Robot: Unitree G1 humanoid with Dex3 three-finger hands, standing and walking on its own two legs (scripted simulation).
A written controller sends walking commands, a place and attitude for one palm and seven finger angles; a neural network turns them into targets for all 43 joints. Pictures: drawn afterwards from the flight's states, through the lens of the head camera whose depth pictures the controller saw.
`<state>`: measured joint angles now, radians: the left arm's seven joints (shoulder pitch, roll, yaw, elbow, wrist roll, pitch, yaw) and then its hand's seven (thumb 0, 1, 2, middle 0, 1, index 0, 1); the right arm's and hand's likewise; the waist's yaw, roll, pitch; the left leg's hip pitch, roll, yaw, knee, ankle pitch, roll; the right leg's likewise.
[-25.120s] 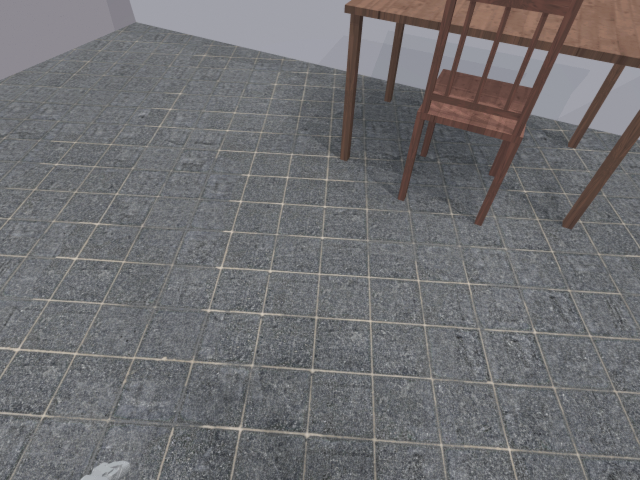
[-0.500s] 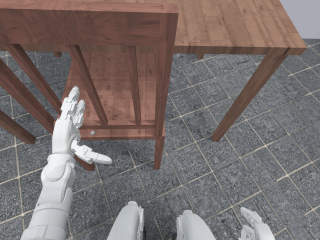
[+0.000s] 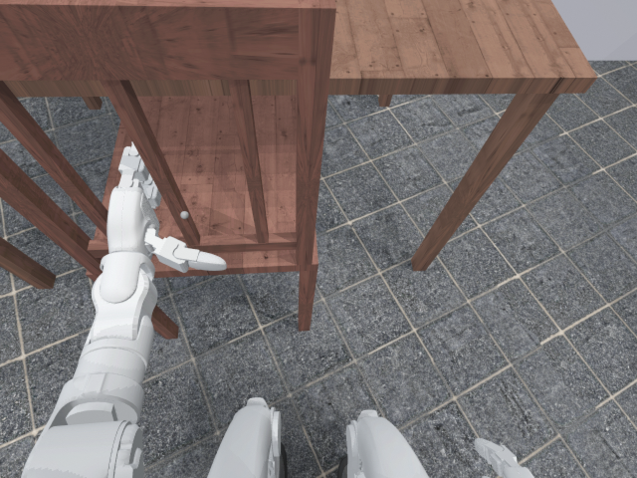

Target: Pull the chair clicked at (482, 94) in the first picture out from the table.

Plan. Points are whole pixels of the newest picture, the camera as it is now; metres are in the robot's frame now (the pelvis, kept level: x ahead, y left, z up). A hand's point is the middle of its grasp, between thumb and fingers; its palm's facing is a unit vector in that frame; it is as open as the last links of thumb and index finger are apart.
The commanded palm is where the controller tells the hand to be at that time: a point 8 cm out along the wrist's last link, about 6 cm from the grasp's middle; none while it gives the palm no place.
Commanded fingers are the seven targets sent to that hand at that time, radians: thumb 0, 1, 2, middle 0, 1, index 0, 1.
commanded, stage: push the fingers through the gap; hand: left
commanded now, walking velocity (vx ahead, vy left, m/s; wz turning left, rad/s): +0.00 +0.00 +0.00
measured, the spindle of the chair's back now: (164, 180) +0.46 +0.19 +0.05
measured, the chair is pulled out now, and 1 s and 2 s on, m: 0.00 0.00 0.02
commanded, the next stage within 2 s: hook a spindle and tug to test in 0.48 s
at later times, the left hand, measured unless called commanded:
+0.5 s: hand (190, 213) +0.43 +0.17 +0.02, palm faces +0.08 -1.00 -0.04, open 16.9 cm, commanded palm +0.41 +0.21 +0.03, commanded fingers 0.00 -0.50 0.30 -0.06 -0.08 -0.06 -0.08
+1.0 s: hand (191, 212) +0.43 +0.16 +0.02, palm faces +0.08 -1.00 -0.04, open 14.7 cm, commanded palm +0.41 +0.21 +0.03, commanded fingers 0.00 -0.11 0.47 -0.45 -1.29 -0.45 -1.29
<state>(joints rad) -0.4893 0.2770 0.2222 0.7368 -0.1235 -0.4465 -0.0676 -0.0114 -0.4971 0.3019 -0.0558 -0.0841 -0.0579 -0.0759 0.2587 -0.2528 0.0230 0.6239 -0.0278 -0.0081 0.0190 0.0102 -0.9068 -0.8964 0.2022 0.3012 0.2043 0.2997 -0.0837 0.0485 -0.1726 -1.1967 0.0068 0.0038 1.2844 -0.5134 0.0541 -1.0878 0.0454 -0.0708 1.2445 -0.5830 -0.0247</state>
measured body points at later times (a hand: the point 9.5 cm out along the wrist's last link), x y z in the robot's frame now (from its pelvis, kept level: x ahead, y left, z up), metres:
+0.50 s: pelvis +0.00 -0.01 +0.00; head +0.13 +0.00 +0.43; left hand +0.42 +0.22 +0.03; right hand +0.09 -0.27 -0.12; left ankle +0.04 +0.08 -0.62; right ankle +0.00 -0.11 -0.62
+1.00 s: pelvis +0.00 -0.01 +0.00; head +0.13 +0.00 +0.43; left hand +0.42 +0.22 +0.03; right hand +0.09 -0.27 -0.12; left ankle +0.04 +0.08 -0.62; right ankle +0.00 -0.11 -0.62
